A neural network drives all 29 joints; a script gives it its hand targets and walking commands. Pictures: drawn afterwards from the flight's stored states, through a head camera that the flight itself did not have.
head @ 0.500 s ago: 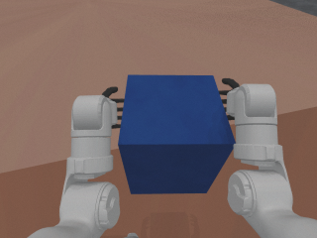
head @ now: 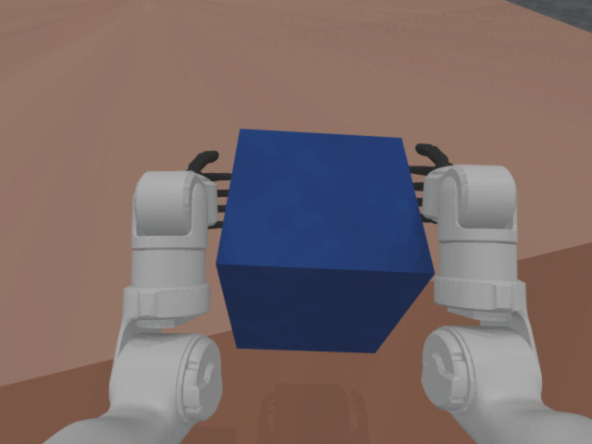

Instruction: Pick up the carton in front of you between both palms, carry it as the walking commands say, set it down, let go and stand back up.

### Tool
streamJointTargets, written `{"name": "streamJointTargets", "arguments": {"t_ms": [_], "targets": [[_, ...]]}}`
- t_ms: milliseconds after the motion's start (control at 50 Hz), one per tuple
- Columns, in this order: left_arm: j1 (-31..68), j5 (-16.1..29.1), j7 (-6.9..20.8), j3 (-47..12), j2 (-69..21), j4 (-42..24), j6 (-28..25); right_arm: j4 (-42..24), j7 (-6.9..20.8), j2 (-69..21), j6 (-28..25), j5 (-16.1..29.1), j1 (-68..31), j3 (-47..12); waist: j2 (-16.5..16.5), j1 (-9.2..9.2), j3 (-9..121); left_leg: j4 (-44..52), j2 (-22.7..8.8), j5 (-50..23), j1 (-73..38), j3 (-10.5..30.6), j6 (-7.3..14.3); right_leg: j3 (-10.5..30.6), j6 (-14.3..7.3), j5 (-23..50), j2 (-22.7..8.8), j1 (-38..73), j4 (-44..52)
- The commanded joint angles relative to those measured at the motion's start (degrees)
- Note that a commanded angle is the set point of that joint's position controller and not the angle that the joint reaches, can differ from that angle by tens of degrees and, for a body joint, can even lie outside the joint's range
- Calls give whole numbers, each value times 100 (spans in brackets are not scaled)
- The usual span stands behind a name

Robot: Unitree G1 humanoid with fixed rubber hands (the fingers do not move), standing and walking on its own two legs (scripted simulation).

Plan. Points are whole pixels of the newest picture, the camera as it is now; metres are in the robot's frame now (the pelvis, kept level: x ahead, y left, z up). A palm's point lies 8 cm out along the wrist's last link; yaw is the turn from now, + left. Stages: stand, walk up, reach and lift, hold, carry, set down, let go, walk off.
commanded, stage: carry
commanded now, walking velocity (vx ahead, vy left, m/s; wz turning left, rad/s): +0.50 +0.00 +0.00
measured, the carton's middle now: (313, 250) +0.37 -0.01 +0.09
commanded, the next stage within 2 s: none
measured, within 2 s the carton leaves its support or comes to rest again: neither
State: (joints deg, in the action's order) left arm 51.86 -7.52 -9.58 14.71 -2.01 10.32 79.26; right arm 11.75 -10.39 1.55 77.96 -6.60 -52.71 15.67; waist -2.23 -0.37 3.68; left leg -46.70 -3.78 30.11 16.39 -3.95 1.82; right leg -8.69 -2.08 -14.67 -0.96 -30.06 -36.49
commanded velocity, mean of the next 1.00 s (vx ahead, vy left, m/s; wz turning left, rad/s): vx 0.50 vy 0.00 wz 0.00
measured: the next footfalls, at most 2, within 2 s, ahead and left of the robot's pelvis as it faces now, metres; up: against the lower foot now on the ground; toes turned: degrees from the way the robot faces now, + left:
left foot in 0.40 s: +0.42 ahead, +0.13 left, +0.04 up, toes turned +8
right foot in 0.82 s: +0.64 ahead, -0.09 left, +0.06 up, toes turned -8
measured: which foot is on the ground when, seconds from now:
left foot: up 0.00-0.38, down 0.40-0.84, up 0.86-1.00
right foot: down 0.00-0.42, up 0.44-0.80, down 0.82-1.00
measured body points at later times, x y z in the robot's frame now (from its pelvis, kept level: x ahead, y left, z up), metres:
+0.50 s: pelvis +0.28 +0.04 +0.03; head +0.28 +0.03 +0.48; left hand +0.66 +0.16 +0.19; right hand +0.66 -0.14 +0.20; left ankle +0.38 +0.12 -0.67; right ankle +0.15 -0.08 -0.62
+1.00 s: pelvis +0.54 -0.01 +0.08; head +0.55 -0.03 +0.53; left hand +0.90 +0.14 +0.23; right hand +0.93 -0.16 +0.23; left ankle +0.51 +0.11 -0.56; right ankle +0.60 -0.08 -0.65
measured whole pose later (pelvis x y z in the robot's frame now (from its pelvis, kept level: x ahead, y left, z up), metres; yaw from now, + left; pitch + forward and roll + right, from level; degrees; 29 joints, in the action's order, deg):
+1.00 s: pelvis +0.54 -0.01 +0.08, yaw +1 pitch +2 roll +1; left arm 48.0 -6.4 -11.0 12.9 -2.7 10.2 81.3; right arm 14.2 -10.3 1.2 78.6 -7.4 -51.8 15.5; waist -1.7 -2.6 1.4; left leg -71.1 -1.7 23.2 33.7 -1.4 2.5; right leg -9.1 -2.5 -17.5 -0.3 -21.6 -30.0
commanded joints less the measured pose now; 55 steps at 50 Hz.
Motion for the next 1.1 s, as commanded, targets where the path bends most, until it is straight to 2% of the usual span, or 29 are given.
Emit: {"name": "streamJointTargets", "arguments": {"t_ms": [0, 40, 60, 100, 120, 220, 300, 340, 380, 400, 420, 440, 480, 500, 540, 580, 680, 720, 760, 780, 800, 820, 840, 860, 900, 920, 960, 1000, 1080], "targets": [[4206, 2714, 1566, -2687, -5986, -257, -167, 217, 1789, -6593, 84, 2649, -3913, -2869, 1484, -358, 2602, -2946, 454, 120, 3236, 434, 105, 4176, -1309, -507, -2015, 4643, 1646], [4718, 2986, 1603, -2847, -6301, -787, -225, -49, 1762, -6750, 17, 2724, -4053, -2813, 489, -362, 2463, -3010, 138, -343, 3335, 574, 156, 3180, -1083, 389, -1773, 4236, 1371], [5012, 3083, 1595, -2904, -6408, -1038, -250, -193, 1723, -6798, -23, 2761, -4192, -2795, 426, -294, 2451, -2858, 29, -558, 3306, 612, 145, 2881, -977, 354, -1667, 4048, 1481], [5291, 3269, 1571, -3002, -6401, -1389, -269, -359, 1621, -6716, -44, 2739, -4219, -2838, 826, -211, 2470, -2681, -33, -735, 3225, 495, 113, 2374, -830, -69, -1518, 3887, 1720], [5334, 3317, 1539, -3051, -6382, -1513, -246, -539, 1568, -6726, -62, 2745, -4257, -2836, 939, -232, 2454, -2603, -45, -864, 3395, 391, 87, 2330, -946, 13, -1570, 3882, 1783], [4799, 3166, 1454, -2999, -6062, -1300, -29, -429, 1425, -6250, 137, 2538, -3880, -2847, 809, -248, 2272, -1564, -193, -1222, 3406, 150, -50, 1577, -985, 606, -1419, 3936, 1931], [4656, 2990, 1512, -2869, -5972, -909, -3, 141, 1511, -6359, 198, 2477, -3662, -2774, 1069, -307, 1884, -12, 74, -1514, 2562, -386, 30, 904, -730, 1649, -1159, 3607, 1907], [4512, 2944, 1542, -2808, -6003, -620, -15, 367, 1593, -6363, 157, 2480, -3566, -2687, 1222, -124, 1926, 594, 437, -1353, 1596, -761, 133, 598, -550, 2524, -1116, 3431, 1562], [4465, 2877, 1562, -2743, -6035, -498, -50, 386, 1647, -6500, 104, 2567, -3643, -2694, 1106, 463, 2488, 1563, 848, -1425, -676, -1154, 232, 22, -225, 3735, -908, 2803, -153], [4844, 2874, 1544, -2744, -6040, -650, -69, 388, 1666, -6595, 43, 2639, -3673, -2698, 397, 665, 2983, 1623, 110, -815, -2311, 86, 379, 134, -4, 2102, -747, 1583, -1434], [4553, 2856, 1560, -2723, -6216, -495, -11, 401, 1679, -6377, -16, 2591, -3584, -2569, -1680, 610, 3544, 2565, -1558, 457, -3391, 3693, 1335, 356, 243, -655, 124, -217, -2787], [4869, 2828, 1514, -2714, -5993, -623, -75, 318, 1713, -6528, -5, 2663, -3668, -2539, -1507, 543, 2996, 2994, -1744, -616, -3460, 4419, 1605, 909, 143, -1650, 350, -1271, -3854], [4863, 2771, 1418, -2663, -6138, -633, -140, -36, 1767, -6796, -25, 2894, -4125, -2751, -212, 495, 2635, 2122, -1493, -2461, -2974, 3144, 1395, 1151, -34, -1348, -35, -1741, -4292], [4899, 2798, 1372, -2696, -6176, -812, -181, -438, 1797, -6926, -65, 3061, -4275, -2835, 21, 386, 2655, 2112, -1360, -2672, -2716, 2581, 1234, 1201, -49, -1091, -223, -1701, -4057], [5166, 2797, 1281, -2834, -6182, -1258, -238, -836, 1753, -7009, -82, 3215, -4781, -2962, -247, 274, 2836, 2356, -1253, -2207, -2441, 1976, 1048, 1081, -31, -982, -299, -1422, -3539], [4898, 2700, 1192, -2866, -6011, -1312, -224, -1022, 1710, -6866, -34, 3214, -4772, -3061, -305, 302, 2715, 2586, -1196, -2080, -2293, 1630, 1107, 891, 66, -763, -305, -1518, -3213], [4666, 2660, 1217, -3020, -5839, -1182, -69, -695, 1648, -6694, 121, 2954, -4137, -3110, -438, 416, 2476, 2736, -998, -2297, -1991, 851, 1081, 518, 145, -56, -237, -878, -1112], [4391, 2608, 1319, -2904, -5877, -830, -18, -620, 1661, -6529, 133, 2841, -4103, -3149, -671, 319, 2309, 2690, -991, -2405, -1869, 559, 949, 259, 109, 197, -162, -458, -502], [4410, 2651, 1384, -2880, -5882, -658, 6, -485, 1703, -6531, 147, 2810, -4075, -3147, -409, 198, 2199, 2358, -807, -2695, -1638, 256, 801, -230, 65, 105, 223, 351, 243], [4314, 2674, 1419, -2823, -5916, -338, 21, -289, 1701, -6370, 164, 2739, -4041, -3026, -436, -2, 2291, 1741, -717, -2955, -1235, -80, 663, -522, 27, 230, 372, 1359, 711], [4198, 2767, 1455, -2771, -5945, -235, 2, -102, 1716, -6413, 178, 2736, -3813, -2956, -24, -116, 2633, 767, -511, -3055, -607, -441, 377, -247, -92, 119, 218, 2703, 890], [3952, 2681, 1475, -2625, -5854, -34, -24, 82, 1763, -6517, 191, 2705, -3801, -2848, 851, -296, 3124, -627, -181, -1871, 642, -509, 97, 1793, -429, -1621, -1004, 4044, 1263], [3918, 2584, 1483, -2540, -5761, 91, -93, 369, 1803, -6584, 219, 2604, -3685, -2700, 2232, -300, 2993, -1781, 667, 56, 2312, -264, -61, 4449, -1039, -1549, -2073, 4813, 1893], [4029, 2680, 1536, -2529, -5965, -10, -100, 446, 1821, -6520, 162, 2548, -3599, -2610, 1489, -330, 2866, -2570, 492, 210, 2936, 459, 51, 4476, -1269, -1195, -2059, 4887, 1793], [4703, 2921, 1582, -2695, -6171, -507, -183, 270, 1819, -6765, 70, 2715, -3886, -2750, 601, -376, 2398, -2966, 177, -328, 3246, 536, 122, 3432, -1098, 455, -1824, 4305, 1416], [4937, 3000, 1577, -2746, -6325, -870, -225, 227, 1795, -6974, 28, 2770, -4002, -2748, 475, -291, 2403, -2784, 3, -588, 3155, 633, 115, 2831, -928, 534, -1690, 4042, 1491], [5377, 3204, 1541, -2860, -6447, -1339, -254, -181, 1707, -6942, -35, 2797, -4186, -2811, 744, -197, 2479, -2563, -101, -903, 2932, 590, 88, 2338, -757, 116, -1525, 3780, 1715], [5278, 3295, 1493, -2989, -6430, -1452, -229, -526, 1556, -6790, -43, 2795, -4327, -2878, 917, -190, 2444, -2365, -101, -1041, 3173, 463, 16, 2128, -861, 81, -1464, 3833, 1885], [4968, 3174, 1406, -2951, -6022, -1490, -87, -514, 1424, -6501, 67, 2638, -3944, -2913, 713, -308, 2379, -1402, -222, -1379, 3360, 255, -119, 1689, -1008, 809, -1472, 4132, 2013]]}}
